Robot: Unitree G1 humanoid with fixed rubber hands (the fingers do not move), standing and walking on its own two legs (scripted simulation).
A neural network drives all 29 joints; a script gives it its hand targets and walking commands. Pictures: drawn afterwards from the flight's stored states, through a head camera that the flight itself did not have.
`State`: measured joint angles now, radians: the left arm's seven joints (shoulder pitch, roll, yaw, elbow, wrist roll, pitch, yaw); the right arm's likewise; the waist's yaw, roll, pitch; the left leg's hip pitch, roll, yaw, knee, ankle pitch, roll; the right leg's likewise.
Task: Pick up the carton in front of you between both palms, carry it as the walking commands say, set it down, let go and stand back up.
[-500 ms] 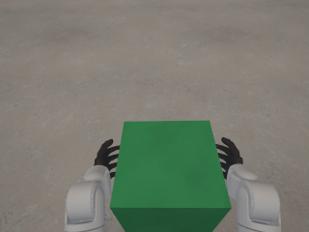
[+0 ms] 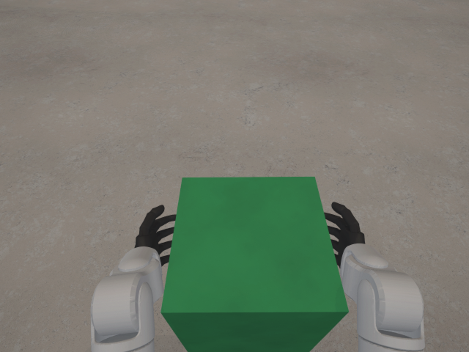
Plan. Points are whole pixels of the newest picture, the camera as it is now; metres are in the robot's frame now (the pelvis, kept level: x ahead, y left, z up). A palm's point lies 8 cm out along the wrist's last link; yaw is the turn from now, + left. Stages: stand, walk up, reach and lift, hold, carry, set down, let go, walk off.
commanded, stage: carry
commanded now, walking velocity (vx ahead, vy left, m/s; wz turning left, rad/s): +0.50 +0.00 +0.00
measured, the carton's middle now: (248, 270) +0.25 +0.00 +0.01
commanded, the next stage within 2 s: none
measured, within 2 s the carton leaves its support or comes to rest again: neither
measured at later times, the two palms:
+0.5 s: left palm (186, 129) +0.56 +0.13 +0.07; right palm (314, 123) +0.59 -0.17 +0.06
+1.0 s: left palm (183, 69) +0.79 +0.16 +0.09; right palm (291, 67) +0.80 -0.14 +0.09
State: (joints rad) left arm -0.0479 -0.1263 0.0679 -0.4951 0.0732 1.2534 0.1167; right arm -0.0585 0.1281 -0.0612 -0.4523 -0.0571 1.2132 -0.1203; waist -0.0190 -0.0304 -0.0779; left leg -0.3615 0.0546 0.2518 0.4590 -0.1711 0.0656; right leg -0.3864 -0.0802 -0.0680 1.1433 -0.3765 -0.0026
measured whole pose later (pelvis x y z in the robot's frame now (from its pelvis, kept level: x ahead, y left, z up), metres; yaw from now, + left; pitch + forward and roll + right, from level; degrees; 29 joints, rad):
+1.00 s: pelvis +0.55 +0.00 +0.00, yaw +1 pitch +4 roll +1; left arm -0.05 -0.13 0.06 -0.48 0.09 1.22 0.10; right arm -0.05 0.13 -0.06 -0.45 -0.07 1.19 -0.11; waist 0.00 -0.05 -0.10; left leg -0.35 0.02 0.23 0.46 -0.18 0.06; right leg -0.12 -0.08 -0.11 0.46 -0.38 0.04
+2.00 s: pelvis +0.53 -0.02 -0.01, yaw +0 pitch +2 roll +0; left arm -0.16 -0.13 0.14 0.11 0.21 0.74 0.02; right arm -0.18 0.14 -0.16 0.13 -0.21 0.73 -0.02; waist 0.00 -0.01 -0.08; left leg -0.38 0.08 0.21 0.52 -0.17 0.03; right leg -0.15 -0.03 -0.12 0.52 -0.39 -0.01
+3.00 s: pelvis +0.48 +0.01 +0.00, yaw -8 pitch -7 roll +0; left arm -0.30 -0.16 0.26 0.24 0.26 0.66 0.02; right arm -0.34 0.17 -0.30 0.37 -0.28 0.56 0.03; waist 0.01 -0.06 0.12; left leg -0.23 -0.02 0.02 0.46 -0.11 0.02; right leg -0.11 0.00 0.07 0.53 -0.32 -0.01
